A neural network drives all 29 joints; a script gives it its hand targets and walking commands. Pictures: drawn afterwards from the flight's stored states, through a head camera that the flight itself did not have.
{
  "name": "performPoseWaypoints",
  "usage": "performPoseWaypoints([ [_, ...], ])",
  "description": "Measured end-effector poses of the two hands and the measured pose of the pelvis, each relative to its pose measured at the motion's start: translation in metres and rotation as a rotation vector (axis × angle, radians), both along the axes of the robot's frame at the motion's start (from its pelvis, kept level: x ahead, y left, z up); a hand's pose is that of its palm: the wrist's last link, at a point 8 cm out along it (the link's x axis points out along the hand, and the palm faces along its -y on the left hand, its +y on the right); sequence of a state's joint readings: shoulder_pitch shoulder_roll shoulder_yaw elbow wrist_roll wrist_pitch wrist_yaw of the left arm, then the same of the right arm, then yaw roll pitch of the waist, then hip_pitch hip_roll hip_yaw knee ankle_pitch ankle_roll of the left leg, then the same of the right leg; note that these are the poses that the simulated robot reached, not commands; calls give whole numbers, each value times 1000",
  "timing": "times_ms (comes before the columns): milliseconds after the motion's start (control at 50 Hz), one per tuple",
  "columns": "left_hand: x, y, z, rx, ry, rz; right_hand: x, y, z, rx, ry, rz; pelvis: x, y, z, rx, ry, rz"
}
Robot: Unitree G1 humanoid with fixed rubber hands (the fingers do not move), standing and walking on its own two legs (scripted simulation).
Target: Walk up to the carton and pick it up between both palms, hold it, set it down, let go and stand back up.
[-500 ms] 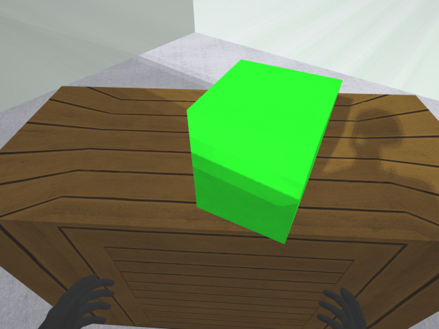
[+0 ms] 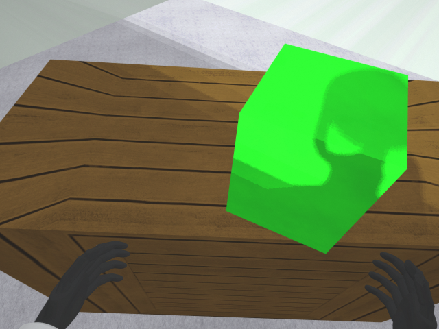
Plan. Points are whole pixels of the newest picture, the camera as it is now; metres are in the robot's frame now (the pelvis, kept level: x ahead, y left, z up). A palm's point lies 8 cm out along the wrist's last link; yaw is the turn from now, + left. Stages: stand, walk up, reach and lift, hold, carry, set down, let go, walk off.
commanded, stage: reach and lift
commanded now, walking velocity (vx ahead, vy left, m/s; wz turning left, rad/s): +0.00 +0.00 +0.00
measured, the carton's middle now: (305, 151) +0.41 -0.12 +0.12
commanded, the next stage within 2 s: none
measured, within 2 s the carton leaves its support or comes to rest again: neither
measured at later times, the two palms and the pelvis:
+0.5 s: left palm (94, 229) +0.24 +0.20 +0.13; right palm (437, 279) +0.19 -0.24 +0.12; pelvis -0.03 +0.00 +0.00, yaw -1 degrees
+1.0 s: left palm (141, 187) +0.29 +0.14 +0.16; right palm out of the picture +0.21 -0.28 +0.15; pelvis -0.08 -0.06 +0.00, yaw -1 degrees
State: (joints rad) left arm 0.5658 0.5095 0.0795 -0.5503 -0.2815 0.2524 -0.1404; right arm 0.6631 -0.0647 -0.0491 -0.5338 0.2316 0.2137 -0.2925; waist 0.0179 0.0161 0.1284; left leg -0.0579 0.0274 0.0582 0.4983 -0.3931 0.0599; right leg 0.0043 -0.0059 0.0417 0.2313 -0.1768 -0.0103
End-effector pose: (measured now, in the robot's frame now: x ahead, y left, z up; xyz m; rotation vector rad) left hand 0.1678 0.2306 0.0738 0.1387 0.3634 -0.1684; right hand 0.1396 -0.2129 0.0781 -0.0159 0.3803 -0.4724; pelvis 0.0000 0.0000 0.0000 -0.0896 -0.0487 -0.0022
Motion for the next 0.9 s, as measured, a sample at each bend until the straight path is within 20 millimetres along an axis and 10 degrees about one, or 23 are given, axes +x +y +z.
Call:
performPoseWaypoints([
  [360, 49, -19, 43, -21, -66, -82, 49, -10, 35, -26, -120, 80, -12, 11, 2, 3, -51, -12],
  [680, 96, -57, 62, -12, -35, -79, 33, -49, 49, 44, -111, 14, -52, -25, 4, 44, -59, -28],
  [900, 116, -84, 73, -4, 5, -81, 57, -65, 70, 96, -164, 28, -74, -53, 5, 84, -14, -24],
])
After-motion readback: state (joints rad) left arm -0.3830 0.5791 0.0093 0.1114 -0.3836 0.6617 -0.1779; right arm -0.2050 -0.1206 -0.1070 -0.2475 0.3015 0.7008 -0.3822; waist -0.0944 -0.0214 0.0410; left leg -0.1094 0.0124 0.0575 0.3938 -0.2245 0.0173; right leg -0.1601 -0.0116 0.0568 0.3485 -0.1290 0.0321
